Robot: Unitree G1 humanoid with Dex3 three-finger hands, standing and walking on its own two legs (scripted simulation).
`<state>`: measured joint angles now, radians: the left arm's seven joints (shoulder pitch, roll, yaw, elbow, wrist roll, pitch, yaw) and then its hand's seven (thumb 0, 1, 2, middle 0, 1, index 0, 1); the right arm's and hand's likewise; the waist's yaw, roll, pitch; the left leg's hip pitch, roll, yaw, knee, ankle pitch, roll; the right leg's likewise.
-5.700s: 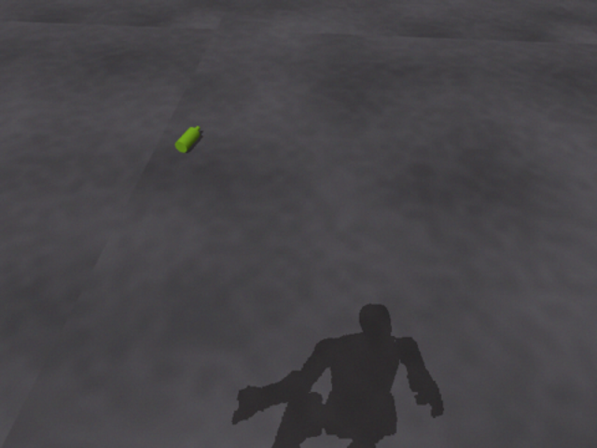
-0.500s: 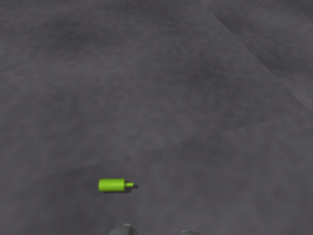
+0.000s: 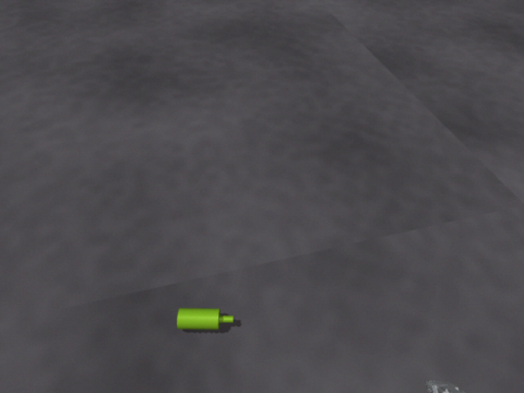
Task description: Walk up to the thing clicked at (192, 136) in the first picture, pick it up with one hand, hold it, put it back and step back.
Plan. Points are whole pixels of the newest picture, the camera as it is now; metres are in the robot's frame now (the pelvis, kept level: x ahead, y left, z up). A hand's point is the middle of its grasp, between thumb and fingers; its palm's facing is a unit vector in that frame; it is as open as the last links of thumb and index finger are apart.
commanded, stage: walk up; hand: left
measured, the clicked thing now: (206, 318) +0.49 +0.18 -0.72
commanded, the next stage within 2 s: stand in 1.12 s
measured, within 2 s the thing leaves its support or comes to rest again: neither
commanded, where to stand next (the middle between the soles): +0.10 +0.02 m, yaw -1 degrees
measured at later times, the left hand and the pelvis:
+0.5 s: hand out of the picture +0.11 +0.26 -0.13, palm faces -0.01 -0.93 -0.37, open 7.4 cm; pelvis +0.02 +0.00 +0.03, yaw +0 degrees
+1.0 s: hand out of the picture +0.11 +0.26 -0.13, palm faces -0.02 -0.93 -0.37, open 7.4 cm; pelvis +0.03 +0.00 +0.03, yaw +0 degrees
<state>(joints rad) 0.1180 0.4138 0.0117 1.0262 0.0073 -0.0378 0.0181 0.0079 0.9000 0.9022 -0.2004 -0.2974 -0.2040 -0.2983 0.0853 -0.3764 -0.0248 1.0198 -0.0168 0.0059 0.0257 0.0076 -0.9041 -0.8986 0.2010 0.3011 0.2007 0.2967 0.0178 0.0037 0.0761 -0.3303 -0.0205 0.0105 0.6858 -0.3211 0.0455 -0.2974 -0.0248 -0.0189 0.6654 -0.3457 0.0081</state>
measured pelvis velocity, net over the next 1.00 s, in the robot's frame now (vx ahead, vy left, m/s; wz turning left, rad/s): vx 0.03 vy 0.00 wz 0.00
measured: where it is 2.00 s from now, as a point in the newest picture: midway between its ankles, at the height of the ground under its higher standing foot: outside the picture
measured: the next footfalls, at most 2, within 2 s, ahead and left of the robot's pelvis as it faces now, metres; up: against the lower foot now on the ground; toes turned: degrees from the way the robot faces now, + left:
none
